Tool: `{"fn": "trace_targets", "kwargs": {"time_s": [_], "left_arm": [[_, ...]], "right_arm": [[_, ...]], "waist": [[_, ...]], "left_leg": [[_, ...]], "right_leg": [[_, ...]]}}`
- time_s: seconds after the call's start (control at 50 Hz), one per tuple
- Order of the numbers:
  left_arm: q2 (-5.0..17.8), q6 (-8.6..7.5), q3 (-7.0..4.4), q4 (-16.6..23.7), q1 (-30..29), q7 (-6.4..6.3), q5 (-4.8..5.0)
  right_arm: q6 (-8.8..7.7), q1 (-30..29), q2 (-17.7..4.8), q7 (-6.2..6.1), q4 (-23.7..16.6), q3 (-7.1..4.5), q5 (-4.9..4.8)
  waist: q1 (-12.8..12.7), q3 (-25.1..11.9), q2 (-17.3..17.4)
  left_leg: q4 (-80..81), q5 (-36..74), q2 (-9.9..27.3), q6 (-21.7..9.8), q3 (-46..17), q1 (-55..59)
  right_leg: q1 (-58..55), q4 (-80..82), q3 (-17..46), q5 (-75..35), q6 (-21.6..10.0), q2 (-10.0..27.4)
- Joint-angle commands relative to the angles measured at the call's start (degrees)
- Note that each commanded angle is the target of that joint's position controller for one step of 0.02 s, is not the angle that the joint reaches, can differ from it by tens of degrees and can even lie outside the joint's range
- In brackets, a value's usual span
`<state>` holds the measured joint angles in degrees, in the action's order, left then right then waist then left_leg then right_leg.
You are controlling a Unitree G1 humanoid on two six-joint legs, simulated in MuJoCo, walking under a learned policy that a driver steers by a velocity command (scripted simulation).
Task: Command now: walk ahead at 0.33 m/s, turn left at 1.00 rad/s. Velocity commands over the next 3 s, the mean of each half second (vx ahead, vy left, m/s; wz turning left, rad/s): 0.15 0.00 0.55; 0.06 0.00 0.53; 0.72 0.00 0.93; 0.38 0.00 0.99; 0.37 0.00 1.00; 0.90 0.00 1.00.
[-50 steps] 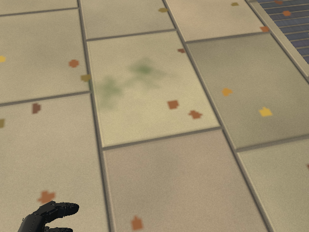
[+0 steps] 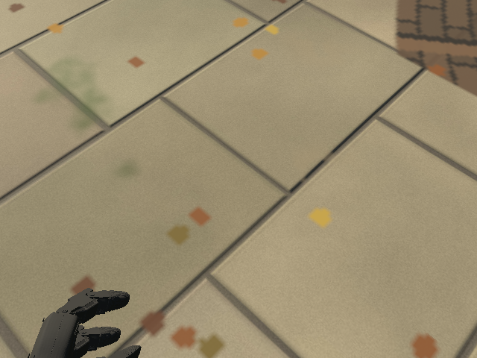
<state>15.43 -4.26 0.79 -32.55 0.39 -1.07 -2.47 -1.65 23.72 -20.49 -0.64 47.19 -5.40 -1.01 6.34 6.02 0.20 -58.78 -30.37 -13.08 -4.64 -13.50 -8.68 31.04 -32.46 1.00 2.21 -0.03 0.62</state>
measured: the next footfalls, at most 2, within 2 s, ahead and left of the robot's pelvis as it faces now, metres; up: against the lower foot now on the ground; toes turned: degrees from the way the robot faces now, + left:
left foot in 0.36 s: +0.19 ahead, +0.11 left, +0.00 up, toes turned +12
right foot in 0.72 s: +0.17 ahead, -0.09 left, +0.00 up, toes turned +19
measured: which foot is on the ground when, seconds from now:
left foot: up 0.00-0.34, down 0.36-0.72, up 0.74-1.00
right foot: down 0.00-0.36, up 0.38-0.70, down 0.72-1.00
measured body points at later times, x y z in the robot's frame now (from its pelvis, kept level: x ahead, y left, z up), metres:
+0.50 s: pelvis +0.12 +0.01 +0.03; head +0.13 +0.04 +0.48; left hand +0.11 +0.29 -0.11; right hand +0.36 -0.16 -0.05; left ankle +0.15 +0.10 -0.71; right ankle +0.15 -0.14 -0.66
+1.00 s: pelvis +0.11 +0.00 +0.04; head +0.14 +0.02 +0.48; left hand +0.08 +0.30 -0.07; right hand +0.36 -0.18 -0.08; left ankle +0.05 +0.09 -0.66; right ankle +0.13 -0.11 -0.71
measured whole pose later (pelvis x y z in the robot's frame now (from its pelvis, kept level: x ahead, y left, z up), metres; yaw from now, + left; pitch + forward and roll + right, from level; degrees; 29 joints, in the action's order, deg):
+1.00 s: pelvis +0.11 +0.00 +0.04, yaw +33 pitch +0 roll +0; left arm 16.0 1.7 -2.4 -38.7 12.1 -1.6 -2.0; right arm 5.5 12.3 -17.2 4.8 41.8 -5.1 1.3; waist -0.2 2.9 -0.4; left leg -51.2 -23.1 0.5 0.9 2.2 -24.2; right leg 7.8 -25.5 -13.1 17.6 -0.4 4.6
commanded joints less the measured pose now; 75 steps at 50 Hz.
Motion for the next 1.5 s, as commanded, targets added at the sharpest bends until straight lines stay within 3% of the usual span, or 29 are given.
{"fn": "trace_targets", "kwargs": {"time_s": [0.02, 0.06, 0.1, 0.2, 0.28, 0.34, 0.36, 0.38, 0.4, 0.44, 0.52, 0.58, 0.68, 0.7, 0.72, 0.74, 0.76, 0.8, 0.84, 0.9, 0.98, 1.14, 1.16, 1.18, 1.2, 1.22, 1.28, 1.36, 1.5], "left_arm": [[11.36, 0.96, -5.02, 0.29, 17.53, -0.83, 0.19], [3.20, 1.70, -2.23, -0.07, 11.79, -1.13, 0.11], [5.42, 1.74, -2.79, -2.44, 13.21, -1.04, 0.94], [8.47, 0.66, -4.19, -5.21, 12.61, 0.35, 0.83], [9.80, 1.86, -4.79, -5.28, 10.93, 1.26, 1.39], [10.19, 3.84, -5.03, -6.02, 13.65, 1.45, 1.81], [8.56, 4.69, -4.71, -7.03, 18.14, 1.72, 0.92], [3.07, 5.78, -3.38, -5.69, 23.03, 2.23, -0.46], [6.25, 7.56, -3.65, -4.75, 20.70, 1.22, 1.34], [7.05, 8.17, -4.05, -4.97, 17.08, 0.91, 2.73], [6.55, 7.82, -4.34, -8.33, 20.06, 0.81, 1.96], [3.75, 8.01, -3.46, -7.99, 17.36, 0.68, 2.29], [4.34, 7.26, -4.01, -6.93, 18.47, -0.78, 2.37], [4.69, 6.63, -4.10, -7.36, 20.87, -1.02, 1.99], [8.26, 6.16, -4.90, -7.22, 22.67, -1.41, 0.88], [14.35, 6.29, -6.57, -6.41, 19.62, -1.30, 0.34], [13.51, 6.48, -6.66, -5.53, 17.11, -1.33, 0.32], [6.93, 6.26, -4.59, -3.29, 10.27, -1.50, 0.75], [6.35, 6.10, -4.30, -2.43, 7.52, -1.87, 0.82], [7.57, 6.28, -4.88, -3.13, 11.60, -1.84, 0.95], [11.91, 5.38, -6.70, -4.63, 16.75, -0.53, 0.30], [13.27, 4.20, -7.61, -6.45, 13.78, 1.01, 0.55], [13.17, 4.23, -7.45, -6.29, 11.70, 1.04, 1.18], [11.23, 4.05, -6.73, -5.84, 10.53, 1.11, 1.10], [4.23, 3.71, -4.58, -0.88, 5.55, 1.67, 0.84], [6.56, 3.06, -4.73, 2.81, -2.09, 2.07, -0.87], [10.44, 1.26, -5.04, -0.11, 4.49, 3.65, -0.67], [9.87, 3.30, -4.63, -1.07, 4.37, 4.05, -1.06], [7.02, 2.44, -3.08, 3.70, -7.32, 4.02, 1.23]], "right_arm": [[0.08, 4.05, -5.47, -1.52, -6.86, -0.47, 0.79], [2.05, -4.12, -5.10, 0.29, -8.09, -0.92, 2.63], [4.20, -5.99, -2.59, 2.03, -9.21, -0.33, 2.98], [4.79, -8.49, 1.23, 3.11, -12.15, 1.57, 2.78], [4.72, -12.80, 0.08, 3.33, -12.92, 2.10, 2.32], [3.48, -12.92, -0.33, 3.04, -12.40, 2.10, 2.88], [2.73, -12.36, -1.78, 2.62, -12.46, 1.94, 3.11], [2.13, -13.39, -5.49, 1.81, -14.46, 2.05, 3.16], [2.56, -12.00, -8.58, 0.85, -14.78, 0.79, 2.17], [2.93, -16.33, -3.36, 0.41, -12.21, 2.35, 2.30], [2.20, -17.69, 0.58, 0.02, -10.86, 3.54, 2.17], [1.68, -16.40, 0.83, 0.24, -8.89, 3.43, 2.42], [3.14, -15.61, -3.31, 0.82, -7.57, 0.74, 1.61], [3.39, -17.05, -2.73, 0.68, -8.07, 0.62, 1.08], [3.29, -17.56, -0.22, 0.56, -9.05, 1.03, 0.56], [3.28, -19.46, 2.66, 0.70, -10.82, 1.38, -0.08], [3.51, -19.89, -1.06, 0.89, -10.69, 0.29, 2.59], [4.47, -14.49, -2.50, 1.69, -7.83, -1.25, 2.87], [5.29, -11.91, -1.49, 2.75, -7.26, -1.15, 2.32], [5.59, -15.25, 0.05, 3.69, -9.19, -0.50, 1.70], [5.88, -23.25, -2.01, 6.45, -14.18, -0.46, 2.48], [4.04, -20.38, -0.23, 7.10, -13.85, 0.56, 2.39], [3.63, -12.89, -0.71, 6.35, -11.36, 0.24, 2.69], [3.16, 2.34, -4.82, 4.82, -5.82, -1.61, 2.96], [2.67, 7.57, -12.54, 3.55, -5.15, -3.26, 2.26], [2.02, 3.36, -12.63, 2.67, -8.37, -2.53, 1.71], [1.35, -1.11, -8.25, 1.02, -7.88, -0.85, 2.16], [-1.40, -4.04, -6.91, 1.45, -7.65, 0.18, 1.44], [-3.36, -0.19, -8.87, 0.77, -4.53, -0.76, 0.64]], "waist": [[-8.34, -34.92, -10.56], [-6.97, -19.38, -5.26], [-6.74, -11.25, -7.15], [-3.79, -12.82, -7.67], [-4.56, -11.48, -10.34], [-5.08, -10.42, -7.25], [-5.42, -10.77, 0.07], [-8.95, -12.45, 15.71], [-4.04, -15.32, 14.42], [-7.11, -8.21, 10.46], [-8.35, -10.87, 6.77], [-7.13, -10.96, 6.60], [-8.11, -9.58, 6.47], [-9.57, -10.18, 5.19], [-10.02, -10.53, -0.63], [-9.74, -6.15, -13.66], [-10.03, -4.47, -14.45], [-5.21, -4.38, -5.28], [-4.40, -4.74, -7.50], [-8.14, -5.11, -8.21], [-12.45, -4.90, -11.33], [-7.45, -2.15, -6.07], [-2.99, -4.33, -3.78], [4.01, -11.00, 5.05], [5.81, -9.88, 22.37], [5.84, -6.26, 15.33], [-1.60, -2.87, 4.46], [-5.33, 0.41, 2.58], [-3.01, 0.89, 4.00]], "left_leg": [[-32.52, 0.15, 5.88, 4.19, 5.60, -26.82], [-25.00, 5.62, 9.89, 5.52, 8.14, -28.98], [-18.57, 4.88, 11.59, 6.22, 8.85, -25.37], [-0.18, 11.72, 12.25, 3.81, 9.88, -18.56], [14.88, 15.95, 11.19, 3.37, 13.24, -8.84], [28.37, 18.65, 9.94, 2.12, 13.66, -0.01], [35.36, 21.60, 14.68, 1.21, 7.11, 3.62], [38.46, 40.24, 32.44, -1.95, -13.52, 6.65], [40.27, 41.30, 34.80, -10.68, -14.73, 0.05], [41.65, 34.11, 26.46, -8.16, -5.53, -5.50], [40.13, 42.98, 22.58, -7.05, 0.69, -4.24], [39.56, 38.10, 22.52, -6.98, -0.31, -3.20], [37.06, 33.63, 21.17, -6.52, -9.37, -4.56], [35.61, 30.12, 19.35, -4.41, -9.12, -9.13], [30.35, 22.31, 15.70, -1.25, -6.12, -16.36], [20.95, 9.16, 5.07, 1.94, 6.88, -26.90], [6.39, -0.26, 7.11, 3.15, 10.98, -25.57], [-5.51, 3.84, 9.21, 4.01, 9.66, -22.06], [-5.38, 7.18, 10.27, 5.48, 11.26, -24.11], [1.05, 7.70, 11.64, 7.33, 14.19, -25.46], [9.39, 6.51, 14.39, 5.14, 16.86, -25.51], [23.76, 6.74, 13.20, -1.62, 23.09, -10.84], [27.95, 9.08, 10.59, -2.68, 24.40, 0.01], [30.61, 3.98, 9.78, -5.47, 18.48, 17.85], [40.35, -13.19, 25.31, -12.02, -12.53, 27.54], [47.76, -11.84, 29.80, -14.93, -29.92, 25.78], [46.75, 1.79, 25.23, -12.71, -13.66, 17.58], [52.17, 9.72, 19.00, -12.22, -8.59, 6.06], [51.28, 37.92, 19.95, -10.12, -9.41, 2.55]], "right_leg": [[-50.27, 2.00, 30.93, -42.05, -15.13, 31.17], [-34.79, 7.37, 15.54, -22.64, -11.26, 20.98], [-23.28, 11.20, 7.86, -24.88, -10.45, 18.59], [-18.14, 12.64, 0.30, -30.48, -10.68, 18.55], [-13.54, 12.01, -5.08, -16.93, -7.64, 15.85], [-11.23, 5.77, -6.39, -1.72, -4.39, 14.29], [-9.13, -1.07, -9.00, 7.20, -1.57, 11.86], [-2.83, -16.05, -11.90, 36.79, 2.44, 6.63], [-3.25, -20.56, -5.35, 36.17, 2.37, 2.49], [-4.24, -20.20, -1.70, 28.00, 1.67, 3.19], [-10.15, -18.53, -2.21, 23.93, 1.41, 1.58], [-12.88, -9.85, -2.08, 23.49, 0.81, 0.79], [-16.61, 2.99, -2.22, 19.01, -1.16, -2.72], [-22.59, 8.45, -1.25, 14.97, -1.90, -1.21], [-28.32, 13.66, 5.50, 17.50, -3.91, 6.52], [-27.13, 19.38, 16.67, 15.09, -8.67, 18.73], [-21.29, 20.19, 18.60, 5.17, -14.17, 25.35], [-18.45, 17.13, 8.12, -4.11, -12.89, 19.40], [-23.00, 14.62, 0.44, -8.67, -10.04, 15.12], [-29.30, 12.20, -3.44, -13.99, -9.91, 15.82], [-31.46, 22.24, 0.92, 31.53, -8.32, 20.36], [-25.25, 18.34, -11.61, 25.67, -4.86, 19.95], [-19.60, 9.28, -16.18, 16.52, -3.65, 17.56], [-9.79, -12.67, -21.05, 3.54, -1.78, 12.93], [14.86, -33.94, -19.51, 30.09, 2.05, 4.46], [29.08, -40.59, -4.59, 31.36, 3.15, 0.11], [22.65, -34.19, -0.84, 19.04, 2.60, 6.50], [15.40, -26.93, -2.59, 11.83, 4.51, 4.86], [0.91, -3.91, -2.08, -2.27, 2.63, 1.01]]}}
Over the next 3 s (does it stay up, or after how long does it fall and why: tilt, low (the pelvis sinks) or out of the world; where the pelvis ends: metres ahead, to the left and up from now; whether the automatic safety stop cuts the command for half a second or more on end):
stays up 0.13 0.85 -0.01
